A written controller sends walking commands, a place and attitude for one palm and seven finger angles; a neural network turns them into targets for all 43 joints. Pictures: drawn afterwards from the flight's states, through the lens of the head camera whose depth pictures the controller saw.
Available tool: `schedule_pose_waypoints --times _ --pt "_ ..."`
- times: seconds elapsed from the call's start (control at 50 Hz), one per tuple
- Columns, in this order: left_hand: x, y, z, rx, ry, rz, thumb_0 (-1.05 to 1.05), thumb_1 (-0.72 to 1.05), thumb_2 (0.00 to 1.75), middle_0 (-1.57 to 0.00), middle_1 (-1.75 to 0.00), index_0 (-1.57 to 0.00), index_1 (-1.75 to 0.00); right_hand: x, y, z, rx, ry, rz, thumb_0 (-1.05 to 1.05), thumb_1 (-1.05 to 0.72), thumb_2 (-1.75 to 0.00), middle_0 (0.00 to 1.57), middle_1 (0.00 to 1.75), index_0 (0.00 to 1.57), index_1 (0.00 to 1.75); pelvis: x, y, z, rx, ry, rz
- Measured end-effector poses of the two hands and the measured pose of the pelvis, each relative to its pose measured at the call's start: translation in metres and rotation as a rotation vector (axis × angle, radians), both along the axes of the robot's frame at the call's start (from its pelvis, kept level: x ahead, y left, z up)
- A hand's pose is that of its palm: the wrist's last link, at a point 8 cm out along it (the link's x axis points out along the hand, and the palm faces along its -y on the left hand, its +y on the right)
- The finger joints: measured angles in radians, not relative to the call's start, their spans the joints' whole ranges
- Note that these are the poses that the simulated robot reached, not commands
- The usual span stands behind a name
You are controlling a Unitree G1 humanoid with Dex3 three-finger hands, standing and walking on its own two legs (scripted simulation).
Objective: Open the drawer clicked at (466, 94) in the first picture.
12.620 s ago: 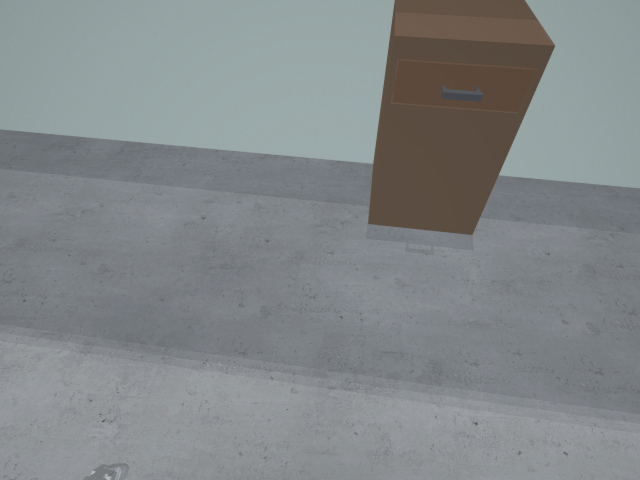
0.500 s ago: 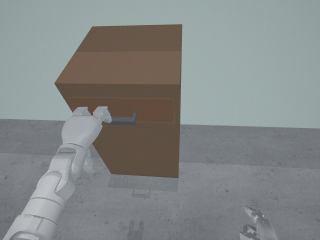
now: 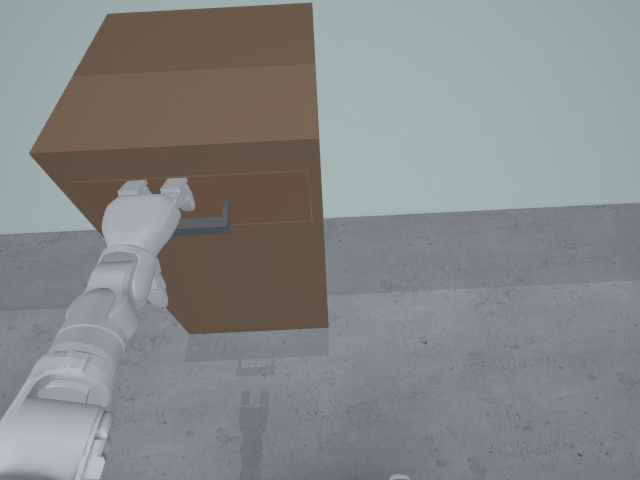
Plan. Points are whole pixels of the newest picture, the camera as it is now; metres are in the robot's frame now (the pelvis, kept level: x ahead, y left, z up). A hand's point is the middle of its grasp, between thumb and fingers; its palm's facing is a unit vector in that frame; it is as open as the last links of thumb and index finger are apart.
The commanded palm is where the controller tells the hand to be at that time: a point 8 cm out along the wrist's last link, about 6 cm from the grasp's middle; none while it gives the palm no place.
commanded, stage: move the hooked fingers above the handle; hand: left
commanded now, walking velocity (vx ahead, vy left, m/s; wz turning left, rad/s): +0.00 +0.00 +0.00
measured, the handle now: (197, 217) +0.55 +0.24 -0.09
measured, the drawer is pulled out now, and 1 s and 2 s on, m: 0.00 0.00 0.00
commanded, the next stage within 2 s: lower the fingers behind the handle in 1.46 s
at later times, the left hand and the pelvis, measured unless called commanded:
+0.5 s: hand (177, 229) +0.47 +0.23 -0.01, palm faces -0.06 +0.00 -1.00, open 13.8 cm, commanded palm +0.46 +0.24 +0.04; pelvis +0.00 +0.01 -0.02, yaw +0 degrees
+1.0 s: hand (179, 222) +0.50 +0.25 -0.04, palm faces -0.09 -0.02 -1.00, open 13.8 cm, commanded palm +0.49 +0.24 +0.02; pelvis -0.01 +0.02 -0.04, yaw -1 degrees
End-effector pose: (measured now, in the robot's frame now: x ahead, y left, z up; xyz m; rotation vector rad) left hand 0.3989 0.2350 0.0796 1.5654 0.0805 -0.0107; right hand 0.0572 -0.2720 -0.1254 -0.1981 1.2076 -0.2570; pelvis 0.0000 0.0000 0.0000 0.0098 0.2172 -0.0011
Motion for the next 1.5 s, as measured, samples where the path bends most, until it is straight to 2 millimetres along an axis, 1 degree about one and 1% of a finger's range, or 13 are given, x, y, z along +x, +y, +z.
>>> schedule_pose_waypoints --times 0.16,0.32,0.44,0.54,0.7,0.82,0.92,1.0,1.08,1.16,1.3,1.4,1.5 --pt "0.018 0.002 -0.011 -0.005 -0.002 0.003 0.0 -0.49 0.3 -0.32 -1.2 -0.31 -1.21 -0.022 0.003 -0.004 0.0 0.057 -0.032 0.01 -0.91 -0.9 0.21 0.3 0.2 0.3 0.0 0.005 -0.005 -0.004 0.045 -0.008" --pt "0.031 0.0 -0.024 0.002 -0.002 -0.004 0.0 -0.49 0.3 -0.32 -1.2 -0.31 -1.21 -0.033 0.009 -0.01 0.004 0.092 -0.034 0.01 -0.91 -0.9 0.21 0.3 0.2 0.3 -0.002 0.01 -0.012 -0.01 0.084 -0.005" --pt "0.043 -0.003 -0.03 0.001 -0.012 0.001 0.0 -0.49 0.3 -0.32 -1.2 -0.32 -1.21 -0.041 0.013 -0.015 0.007 0.115 -0.035 0.0 -0.91 -0.9 0.21 0.3 0.2 0.3 -0.003 0.013 -0.018 -0.014 0.112 -0.003" --pt "0.054 -0.002 -0.037 0.012 0.007 0.019 0.0 -0.49 0.3 -0.32 -1.2 -0.31 -1.21 -0.05 0.014 -0.019 0.001 0.138 -0.041 0.0 -0.91 -0.9 0.21 0.3 0.21 0.3 -0.006 0.014 -0.023 -0.017 0.136 -0.002" --pt "0.075 -0.001 -0.051 0.009 0.03 0.014 0.0 -0.49 0.3 -0.32 -1.2 -0.31 -1.21 -0.074 0.012 -0.023 -0.029 0.2 -0.056 0.0 -0.91 -0.9 0.21 0.3 0.21 0.3 -0.009 0.015 -0.035 -0.025 0.186 0.002" --pt "0.092 -0.001 -0.06 -0.009 0.014 0.015 0.0 -0.49 0.3 -0.32 -1.2 -0.32 -1.21 -0.094 0.011 -0.026 -0.044 0.263 -0.076 0.0 -0.91 -0.9 0.21 0.3 0.21 0.3 -0.01 0.016 -0.044 -0.031 0.226 -0.002" --pt "0.092 0.003 -0.061 -0.013 0.003 0.018 0.0 -0.49 0.3 -0.33 -1.21 -0.33 -1.22 -0.105 0.015 -0.028 -0.028 0.307 -0.087 0.0 -0.91 -0.9 0.21 0.3 0.2 0.3 -0.009 0.017 -0.045 -0.033 0.231 -0.01" --pt "0.087 0.012 -0.063 -0.007 0.033 0.052 0.0 -0.49 0.3 -0.33 -1.21 -0.32 -1.22 -0.105 0.02 -0.027 -0.014 0.309 -0.094 0.0 -0.91 -0.9 0.21 0.3 0.2 0.3 -0.008 0.018 -0.042 -0.034 0.222 -0.013" --pt "0.082 0.017 -0.061 0.001 0.05 0.039 0.0 -0.49 0.3 -0.32 -1.2 -0.32 -1.21 -0.099 0.022 -0.026 -0.016 0.293 -0.087 0.0 -0.91 -0.9 0.21 0.3 0.21 0.3 -0.007 0.019 -0.039 -0.037 0.216 -0.007" --pt "0.082 0.018 -0.06 -0.017 0.046 0.017 0.0 -0.49 0.3 -0.32 -1.2 -0.32 -1.21 -0.09 0.021 -0.025 -0.027 0.274 -0.069 0.0 -0.91 -0.9 0.21 0.3 0.21 0.3 -0.007 0.019 -0.04 -0.04 0.215 0.001" --pt "0.088 0.019 -0.063 -0.028 0.019 0.016 0.0 -0.49 0.3 -0.32 -1.2 -0.32 -1.21 -0.077 0.017 -0.025 -0.051 0.243 -0.05 0.0 -0.91 -0.9 0.21 0.3 0.21 0.3 -0.007 0.021 -0.044 -0.046 0.229 0.004" --pt "0.089 0.018 -0.066 -0.023 0.021 0.023 0.0 -0.49 0.3 -0.32 -1.2 -0.31 -1.21 -0.074 0.018 -0.026 -0.046 0.245 -0.052 0.0 -0.91 -0.9 0.21 0.3 0.21 0.3 -0.005 0.023 -0.044 -0.048 0.231 0.001" --pt "0.088 0.013 -0.066 -0.026 0.022 0.014 0.0 -0.49 0.3 -0.32 -1.2 -0.31 -1.21 -0.076 0.023 -0.026 -0.03 0.259 -0.058 0.0 -0.91 -0.9 0.21 0.3 0.21 0.3 -0.002 0.023 -0.042 -0.049 0.224 0.001"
